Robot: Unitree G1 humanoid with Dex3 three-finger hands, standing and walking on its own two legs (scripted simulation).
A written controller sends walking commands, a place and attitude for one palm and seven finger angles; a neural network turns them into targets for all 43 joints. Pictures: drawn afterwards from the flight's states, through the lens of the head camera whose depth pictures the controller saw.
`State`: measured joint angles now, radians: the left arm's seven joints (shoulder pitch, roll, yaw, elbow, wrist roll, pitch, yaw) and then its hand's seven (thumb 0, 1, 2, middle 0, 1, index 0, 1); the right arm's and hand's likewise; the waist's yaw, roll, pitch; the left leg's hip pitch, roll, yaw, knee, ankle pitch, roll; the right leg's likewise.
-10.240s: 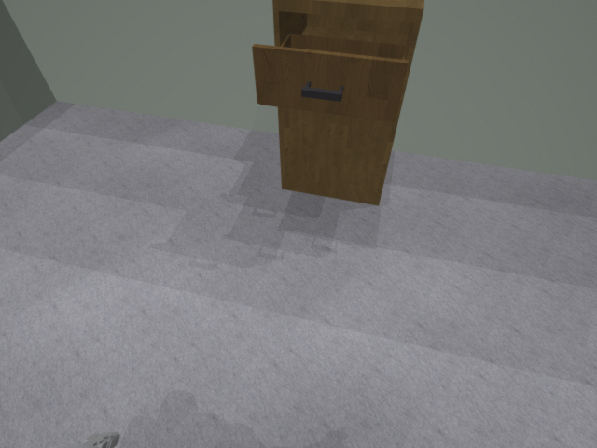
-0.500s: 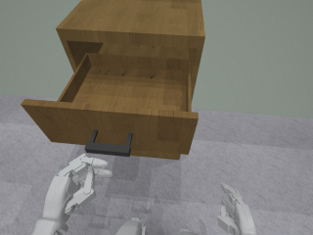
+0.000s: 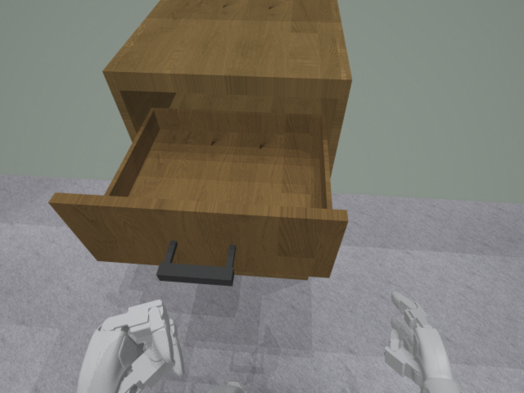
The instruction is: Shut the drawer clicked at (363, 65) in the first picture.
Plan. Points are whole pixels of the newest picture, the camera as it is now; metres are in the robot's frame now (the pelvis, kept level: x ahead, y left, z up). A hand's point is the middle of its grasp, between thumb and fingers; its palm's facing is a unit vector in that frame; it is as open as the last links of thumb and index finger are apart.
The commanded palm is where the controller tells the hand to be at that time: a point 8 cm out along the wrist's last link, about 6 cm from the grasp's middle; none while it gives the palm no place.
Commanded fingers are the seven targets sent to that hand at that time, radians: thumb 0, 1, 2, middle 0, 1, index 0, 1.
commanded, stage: raise the hand and make a fist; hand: left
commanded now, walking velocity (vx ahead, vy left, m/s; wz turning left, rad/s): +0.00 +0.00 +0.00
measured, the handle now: (199, 261) +0.32 +0.13 +0.02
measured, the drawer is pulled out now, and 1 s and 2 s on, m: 0.30 0.30 0.30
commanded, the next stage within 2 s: bring the fist close to the handle in 0.70 s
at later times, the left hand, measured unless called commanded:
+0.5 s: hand (172, 371) +0.14 +0.10 +0.12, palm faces -0.02 -1.00 +0.01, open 3.3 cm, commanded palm +0.10 +0.16 +0.12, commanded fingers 0.00 0.90 0.90 -1.40 -1.60 -1.40 -1.60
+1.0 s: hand (187, 366) +0.15 +0.10 +0.10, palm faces -0.02 -1.00 +0.01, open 3.3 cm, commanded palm +0.12 +0.15 +0.10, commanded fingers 0.00 0.90 0.90 -1.40 -1.60 -1.40 -1.60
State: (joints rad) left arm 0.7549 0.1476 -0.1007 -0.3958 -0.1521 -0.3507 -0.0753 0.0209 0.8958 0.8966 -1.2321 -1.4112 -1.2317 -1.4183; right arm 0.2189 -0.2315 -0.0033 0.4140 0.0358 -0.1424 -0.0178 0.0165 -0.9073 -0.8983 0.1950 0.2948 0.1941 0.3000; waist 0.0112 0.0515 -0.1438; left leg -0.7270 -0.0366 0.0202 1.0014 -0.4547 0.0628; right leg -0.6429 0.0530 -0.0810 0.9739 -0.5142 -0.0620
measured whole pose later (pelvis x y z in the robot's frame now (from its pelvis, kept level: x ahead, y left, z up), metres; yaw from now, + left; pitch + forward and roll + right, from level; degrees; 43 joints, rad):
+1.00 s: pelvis +0.00 -0.01 +0.00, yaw +1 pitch +9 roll -1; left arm 0.80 0.14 -0.15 -0.45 -0.13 -0.32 -0.07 0.02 0.90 0.90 -1.40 -1.60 -1.40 -1.60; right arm 0.26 -0.23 0.03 0.38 0.04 -0.12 -0.01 0.02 -0.91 -0.90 0.20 0.30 0.20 0.30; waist 0.01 0.06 -0.14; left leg -0.70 -0.03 0.00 0.99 -0.45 0.05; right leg -0.61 0.06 -0.10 0.96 -0.51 -0.08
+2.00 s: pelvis +0.00 +0.00 -0.03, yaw -1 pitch +17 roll -2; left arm 0.46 0.11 -0.15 -0.15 -0.08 -0.39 0.06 0.02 0.90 0.90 -1.40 -1.60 -1.40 -1.60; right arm 0.24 -0.22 0.04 0.42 0.01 -0.03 0.02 0.02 -0.91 -0.90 0.20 0.30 0.20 0.30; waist -0.02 0.04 -0.19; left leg -0.95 -0.02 0.02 1.17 -0.53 0.06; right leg -0.86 0.06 -0.09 1.14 -0.59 -0.07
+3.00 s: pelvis -0.01 +0.01 -0.03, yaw +0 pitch +17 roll -3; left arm 0.03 0.14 -0.13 0.18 -0.09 -0.35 0.09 -0.04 0.87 0.97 -1.40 -1.60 -1.40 -1.60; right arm 0.21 -0.24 0.06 0.51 0.01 0.00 0.00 0.01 -0.91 -0.90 0.20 0.30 0.20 0.30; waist -0.04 0.04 -0.16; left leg -0.95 -0.03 0.01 1.14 -0.48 0.07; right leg -0.86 0.05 -0.11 1.10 -0.54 -0.06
